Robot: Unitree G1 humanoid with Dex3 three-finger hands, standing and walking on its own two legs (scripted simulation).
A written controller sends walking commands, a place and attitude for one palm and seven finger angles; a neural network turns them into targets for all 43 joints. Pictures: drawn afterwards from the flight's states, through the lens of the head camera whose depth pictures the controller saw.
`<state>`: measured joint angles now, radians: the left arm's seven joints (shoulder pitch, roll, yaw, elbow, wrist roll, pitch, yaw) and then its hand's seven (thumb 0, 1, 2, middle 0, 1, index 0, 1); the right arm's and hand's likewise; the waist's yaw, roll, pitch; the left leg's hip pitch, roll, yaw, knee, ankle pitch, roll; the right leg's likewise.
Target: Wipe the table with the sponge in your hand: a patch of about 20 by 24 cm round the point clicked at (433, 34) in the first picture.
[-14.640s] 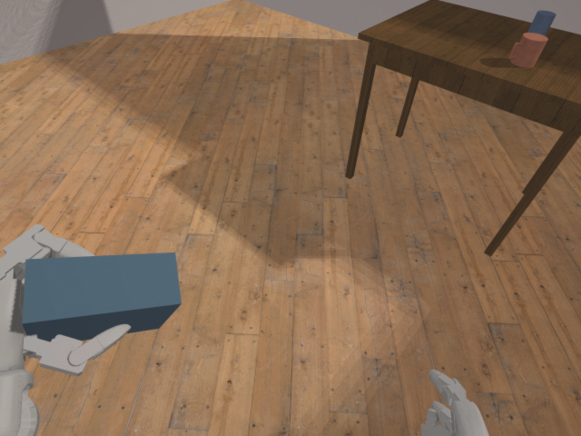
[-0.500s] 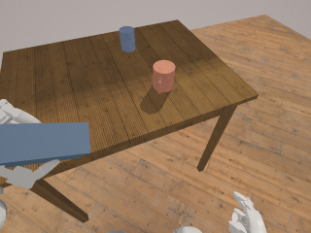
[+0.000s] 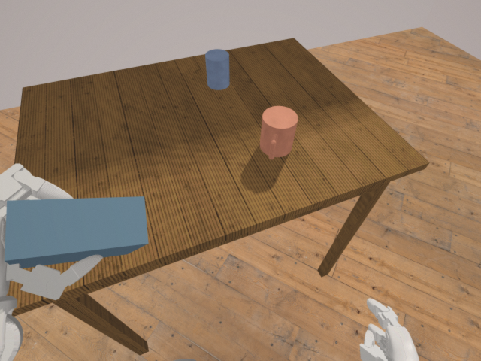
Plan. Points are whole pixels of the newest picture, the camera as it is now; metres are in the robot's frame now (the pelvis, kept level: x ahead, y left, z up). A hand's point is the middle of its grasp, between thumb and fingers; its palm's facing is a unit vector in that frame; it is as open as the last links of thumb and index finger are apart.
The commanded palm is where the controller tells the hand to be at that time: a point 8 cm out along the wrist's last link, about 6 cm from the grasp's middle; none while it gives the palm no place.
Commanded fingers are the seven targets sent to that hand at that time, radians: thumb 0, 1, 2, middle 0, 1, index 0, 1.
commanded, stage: shuffle to correct the standing spot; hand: left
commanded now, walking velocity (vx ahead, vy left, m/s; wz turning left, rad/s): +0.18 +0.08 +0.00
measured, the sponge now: (99, 231) +0.24 +0.20 +0.15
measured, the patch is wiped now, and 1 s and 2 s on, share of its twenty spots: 0.00 0.00 0.00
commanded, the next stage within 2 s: come to a stop and stand still in 0.36 s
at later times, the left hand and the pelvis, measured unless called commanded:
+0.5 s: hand (52, 197) +0.27 +0.26 +0.17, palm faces +0.38 -0.82 -0.42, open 10.0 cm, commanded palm +0.21 +0.31 +0.19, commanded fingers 0.00 0.10 1.30 -1.20 -1.60 -1.20 -1.60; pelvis +0.05 +0.03 +0.00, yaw +0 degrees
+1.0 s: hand (20, 187) +0.28 +0.30 +0.18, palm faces +0.42 -0.84 -0.33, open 10.0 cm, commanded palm +0.19 +0.33 +0.19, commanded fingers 0.00 0.10 1.30 -1.20 -1.60 -1.20 -1.60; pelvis +0.02 +0.05 +0.01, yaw -2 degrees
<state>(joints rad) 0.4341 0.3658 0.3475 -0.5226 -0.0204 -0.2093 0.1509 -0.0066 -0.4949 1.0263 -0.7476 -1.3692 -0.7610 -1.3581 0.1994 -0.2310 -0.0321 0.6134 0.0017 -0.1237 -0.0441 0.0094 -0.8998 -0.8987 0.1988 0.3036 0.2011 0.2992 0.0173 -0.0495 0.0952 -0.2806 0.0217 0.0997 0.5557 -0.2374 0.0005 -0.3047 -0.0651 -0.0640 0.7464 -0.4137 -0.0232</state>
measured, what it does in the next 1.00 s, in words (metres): steps on the spot: right foot, then left foot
